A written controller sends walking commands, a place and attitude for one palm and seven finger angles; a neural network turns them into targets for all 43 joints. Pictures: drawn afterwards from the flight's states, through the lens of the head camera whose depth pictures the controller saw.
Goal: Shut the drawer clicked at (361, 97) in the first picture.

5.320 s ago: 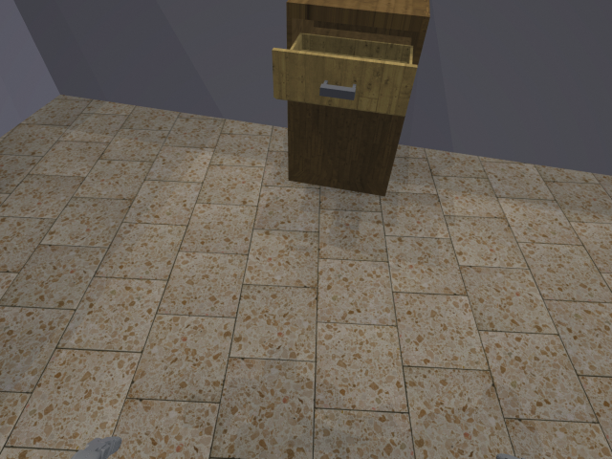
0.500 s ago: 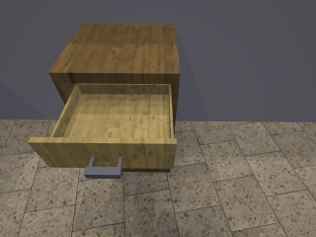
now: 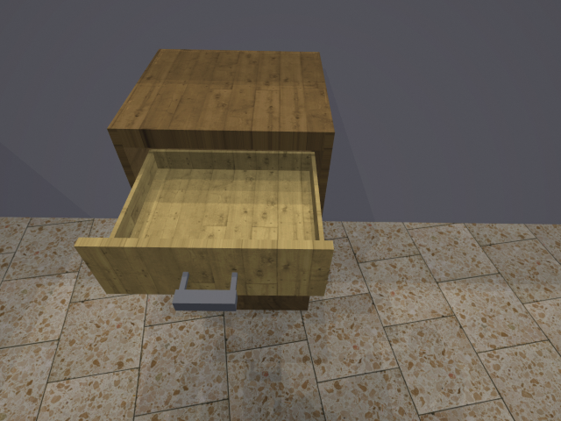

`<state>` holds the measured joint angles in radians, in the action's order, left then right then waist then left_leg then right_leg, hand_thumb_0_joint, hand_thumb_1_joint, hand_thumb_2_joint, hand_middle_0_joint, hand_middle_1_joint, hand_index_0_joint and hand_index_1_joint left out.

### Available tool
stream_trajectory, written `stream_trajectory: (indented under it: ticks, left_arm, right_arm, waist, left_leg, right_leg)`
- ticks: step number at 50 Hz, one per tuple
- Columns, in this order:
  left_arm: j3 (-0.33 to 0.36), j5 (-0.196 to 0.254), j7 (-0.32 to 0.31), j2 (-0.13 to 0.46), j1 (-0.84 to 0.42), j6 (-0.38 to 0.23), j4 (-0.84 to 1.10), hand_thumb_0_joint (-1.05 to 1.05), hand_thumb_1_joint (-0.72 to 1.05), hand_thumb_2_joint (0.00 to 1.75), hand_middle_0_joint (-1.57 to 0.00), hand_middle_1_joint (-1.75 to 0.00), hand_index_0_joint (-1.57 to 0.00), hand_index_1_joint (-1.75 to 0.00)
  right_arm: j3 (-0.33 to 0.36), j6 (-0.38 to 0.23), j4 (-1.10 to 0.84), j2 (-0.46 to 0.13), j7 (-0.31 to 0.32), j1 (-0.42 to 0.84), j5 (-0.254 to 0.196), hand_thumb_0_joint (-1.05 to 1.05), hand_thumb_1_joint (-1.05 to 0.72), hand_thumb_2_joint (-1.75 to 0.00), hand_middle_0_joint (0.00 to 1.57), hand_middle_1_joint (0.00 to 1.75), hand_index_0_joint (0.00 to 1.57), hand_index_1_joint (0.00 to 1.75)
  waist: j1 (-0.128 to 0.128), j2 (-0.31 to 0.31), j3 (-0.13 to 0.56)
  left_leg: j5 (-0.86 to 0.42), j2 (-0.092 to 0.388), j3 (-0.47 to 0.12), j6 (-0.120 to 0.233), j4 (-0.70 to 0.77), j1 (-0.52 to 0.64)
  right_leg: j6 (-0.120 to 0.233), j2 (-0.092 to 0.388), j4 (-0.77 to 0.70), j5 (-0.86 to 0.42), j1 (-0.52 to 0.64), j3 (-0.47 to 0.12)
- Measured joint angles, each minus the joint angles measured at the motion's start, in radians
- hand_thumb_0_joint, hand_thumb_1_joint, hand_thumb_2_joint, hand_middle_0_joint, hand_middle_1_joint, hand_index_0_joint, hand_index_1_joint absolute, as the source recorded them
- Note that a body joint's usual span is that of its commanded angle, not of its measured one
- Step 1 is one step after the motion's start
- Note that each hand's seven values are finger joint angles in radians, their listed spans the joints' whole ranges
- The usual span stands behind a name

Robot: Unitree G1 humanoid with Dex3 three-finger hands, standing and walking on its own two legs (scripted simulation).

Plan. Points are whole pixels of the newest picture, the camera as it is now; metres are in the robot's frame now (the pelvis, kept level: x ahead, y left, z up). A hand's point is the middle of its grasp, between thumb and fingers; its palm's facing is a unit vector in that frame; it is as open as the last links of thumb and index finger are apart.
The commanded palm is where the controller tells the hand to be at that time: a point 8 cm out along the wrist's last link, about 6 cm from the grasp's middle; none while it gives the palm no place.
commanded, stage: come to a stop and stand still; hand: left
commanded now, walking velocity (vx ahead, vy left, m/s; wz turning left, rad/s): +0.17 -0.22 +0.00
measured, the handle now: (207, 288) +0.36 +0.16 -0.07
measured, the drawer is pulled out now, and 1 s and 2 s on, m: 0.28 0.28 0.28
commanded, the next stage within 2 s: look again from close up in 0.34 s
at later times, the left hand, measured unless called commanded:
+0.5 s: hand out of the picture -0.01 +0.18 -0.17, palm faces +0.01 -0.99 -0.16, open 7.4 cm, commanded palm none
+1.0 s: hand out of the picture +0.06 +0.19 -0.16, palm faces +0.00 -0.98 -0.21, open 7.3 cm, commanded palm none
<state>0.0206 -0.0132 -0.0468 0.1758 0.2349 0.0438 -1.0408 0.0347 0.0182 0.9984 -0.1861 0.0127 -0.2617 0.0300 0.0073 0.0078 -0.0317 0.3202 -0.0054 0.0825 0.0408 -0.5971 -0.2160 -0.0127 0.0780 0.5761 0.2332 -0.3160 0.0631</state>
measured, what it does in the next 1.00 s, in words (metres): steps on the spot: right foot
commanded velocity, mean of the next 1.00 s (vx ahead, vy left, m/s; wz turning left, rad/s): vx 0.03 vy -0.04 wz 0.00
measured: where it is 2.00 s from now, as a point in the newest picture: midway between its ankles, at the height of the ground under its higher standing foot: outside the picture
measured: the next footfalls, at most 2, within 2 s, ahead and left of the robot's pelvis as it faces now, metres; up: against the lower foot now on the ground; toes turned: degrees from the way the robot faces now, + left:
right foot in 0.30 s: +0.02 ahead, -0.08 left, +0.00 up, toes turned -2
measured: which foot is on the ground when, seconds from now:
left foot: down 0.00-1.00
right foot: down 0.00-0.00, up 0.02-0.28, down 0.30-1.00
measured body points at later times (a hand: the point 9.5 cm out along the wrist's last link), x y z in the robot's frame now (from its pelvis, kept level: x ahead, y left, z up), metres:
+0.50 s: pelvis +0.00 +0.01 +0.00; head +0.01 +0.02 +0.45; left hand -0.01 +0.23 -0.16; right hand -0.01 -0.24 -0.14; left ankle +0.00 +0.10 -0.73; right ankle -0.02 -0.07 -0.73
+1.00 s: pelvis +0.03 +0.02 +0.01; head +0.04 +0.02 +0.46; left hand +0.06 +0.24 -0.14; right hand +0.04 -0.21 -0.15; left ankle +0.00 +0.10 -0.73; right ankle -0.02 -0.07 -0.73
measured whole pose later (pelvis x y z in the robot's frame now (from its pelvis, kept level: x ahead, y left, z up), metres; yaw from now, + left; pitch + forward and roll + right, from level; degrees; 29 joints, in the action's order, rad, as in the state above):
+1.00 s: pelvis +0.03 +0.02 +0.01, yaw -1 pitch -1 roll +0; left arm -0.01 0.00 -0.05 0.17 0.28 -0.01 -1.04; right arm -0.02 -0.02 1.12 -0.16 0.03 -0.26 0.01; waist 0.01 -0.01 -0.03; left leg 0.27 -0.05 0.06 0.06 -0.40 -0.13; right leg 0.04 -0.02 0.42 0.31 -0.10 0.05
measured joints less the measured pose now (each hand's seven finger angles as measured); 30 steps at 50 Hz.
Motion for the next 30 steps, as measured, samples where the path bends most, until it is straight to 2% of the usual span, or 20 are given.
stream_trajectory:
  ticks: [3, 5, 7, 12, 14, 16, 18, 21, 23, 25, 30]
  left_arm:
    - [0.000, -0.014, 0.015, 0.009, 0.064, 0.014, 0.009, 0.00, 0.91, 0.90, -0.20, -0.30, -0.20, -0.30]
    - [0.005, -0.019, 0.023, 0.016, 0.101, 0.019, 0.020, 0.00, 0.91, 0.90, -0.20, -0.30, -0.20, -0.30]
    - [0.009, -0.020, 0.030, 0.021, 0.129, 0.019, 0.029, 0.00, 0.91, 0.90, -0.20, -0.30, -0.20, -0.30]
    - [0.011, -0.021, 0.045, 0.016, 0.165, 0.015, 0.054, 0.01, 0.91, 0.90, -0.20, -0.30, -0.20, -0.30]
    - [0.010, -0.021, 0.047, 0.012, 0.173, 0.010, 0.061, 0.01, 0.91, 0.90, -0.20, -0.30, -0.20, -0.30]
    - [0.008, -0.021, 0.045, 0.000, 0.169, 0.004, 0.057, 0.01, 0.91, 0.90, -0.20, -0.30, -0.20, -0.30]
    - [0.001, -0.020, 0.043, -0.010, 0.174, -0.002, 0.059, 0.01, 0.91, 0.90, -0.20, -0.30, -0.20, -0.30]
    - [-0.002, -0.015, 0.033, -0.013, 0.182, -0.017, 0.061, 0.01, 0.91, 0.90, -0.20, -0.30, -0.20, -0.30]
    - [-0.005, -0.010, 0.028, -0.014, 0.179, -0.023, 0.056, 0.01, 0.90, 0.90, -0.20, -0.30, -0.20, -0.30]
    - [-0.011, -0.004, 0.027, -0.016, 0.162, -0.027, 0.042, 0.01, 0.90, 0.90, -0.20, -0.30, -0.20, -0.30]
    - [-0.025, -0.006, 0.016, -0.018, 0.103, -0.025, 0.013, 0.02, 0.93, 0.90, -0.20, -0.30, -0.20, -0.30]
  right_arm:
    - [-0.010, 0.008, -0.016, -0.002, -0.011, -0.010, 0.009, 0.01, -0.91, -0.90, 0.20, 0.30, 0.20, 0.29]
    - [-0.015, 0.011, -0.024, -0.001, -0.014, -0.009, 0.010, 0.01, -0.91, -0.90, 0.20, 0.30, 0.20, 0.29]
    - [-0.017, 0.007, -0.031, -0.002, -0.013, -0.008, 0.012, 0.01, -0.91, -0.90, 0.20, 0.30, 0.20, 0.29]
    - [-0.011, -0.006, -0.042, -0.018, -0.004, -0.011, 0.015, 0.01, -0.91, -0.90, 0.20, 0.30, 0.21, 0.30]
    - [-0.008, -0.007, -0.039, -0.026, -0.001, -0.019, 0.011, 0.01, -0.91, -0.90, 0.20, 0.30, 0.21, 0.30]
    - [-0.004, -0.003, -0.024, -0.036, 0.002, -0.024, 0.005, 0.01, -0.91, -0.90, 0.20, 0.30, 0.21, 0.30]
    - [-0.004, 0.003, -0.007, -0.040, 0.004, -0.039, 0.001, 0.01, -0.91, -0.90, 0.20, 0.30, 0.20, 0.30]
    - [-0.012, 0.005, 0.017, -0.025, 0.003, -0.061, -0.003, 0.01, -0.91, -0.90, 0.20, 0.30, 0.20, 0.29]
    - [-0.018, -0.001, 0.030, -0.012, 0.003, -0.070, -0.005, 0.01, -0.91, -0.90, 0.20, 0.30, 0.20, 0.29]
    - [-0.025, -0.015, 0.046, 0.001, 0.005, -0.074, -0.007, 0.01, -0.91, -0.90, 0.20, 0.30, 0.20, 0.29]
    - [-0.047, -0.028, 0.081, 0.036, 0.009, -0.075, -0.011, 0.01, -0.91, -0.90, 0.20, 0.30, 0.20, 0.29]
  waist:
    - [-0.002, 0.006, 0.047]
    - [-0.005, 0.004, 0.065]
    - [-0.011, 0.000, 0.070]
    - [-0.015, -0.003, 0.050]
    - [-0.012, -0.006, 0.042]
    - [-0.012, 0.008, 0.029]
    - [-0.008, 0.019, 0.032]
    - [-0.006, -0.003, 0.041]
    - [-0.005, -0.021, 0.043]
    - [0.003, -0.036, 0.036]
    - [0.005, -0.052, 0.039]
  left_leg:
    - [-0.004, -0.002, 0.016, 0.020, 0.023, 0.008]
    - [-0.019, -0.006, 0.026, 0.030, 0.043, 0.005]
    - [-0.036, -0.012, 0.033, 0.035, 0.064, -0.001]
    - [-0.064, -0.029, 0.044, 0.041, 0.090, -0.031]
    - [-0.063, -0.034, 0.045, 0.040, 0.079, -0.051]
    - [-0.054, -0.023, 0.039, 0.034, 0.059, -0.062]
    - [-0.028, -0.013, 0.024, 0.024, 0.048, -0.065]
    - [0.047, -0.013, -0.006, -0.001, -0.004, -0.073]
    - [0.037, -0.010, -0.022, -0.010, 0.011, -0.055]
    - [-0.037, -0.009, -0.028, -0.002, 0.056, -0.025]
    - [-0.012, -0.016, -0.020, 0.006, 0.077, 0.010]
  right_leg:
    - [0.017, -0.019, 0.105, 0.109, -0.026, -0.016]
    - [0.022, -0.042, 0.231, 0.140, -0.054, -0.020]
    - [0.026, -0.061, 0.288, 0.157, -0.058, -0.013]
    - [0.037, -0.082, 0.144, 0.193, 0.005, -0.003]
    - [0.042, -0.087, 0.034, 0.154, 0.046, -0.012]
    - [0.056, -0.100, -0.035, 0.061, 0.070, -0.008]
    - [0.067, -0.112, -0.052, 0.051, 0.081, 0.003]
    - [0.080, -0.120, -0.073, 0.063, 0.098, 0.008]
    - [0.084, -0.127, -0.073, 0.069, 0.107, 0.003]
    - [0.080, -0.128, -0.054, 0.086, 0.115, 0.002]
    - [0.069, -0.124, -0.077, 0.092, 0.148, -0.010]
